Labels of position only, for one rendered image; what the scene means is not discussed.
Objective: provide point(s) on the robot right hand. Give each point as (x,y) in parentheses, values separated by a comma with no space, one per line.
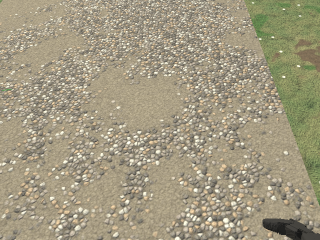
(291,228)

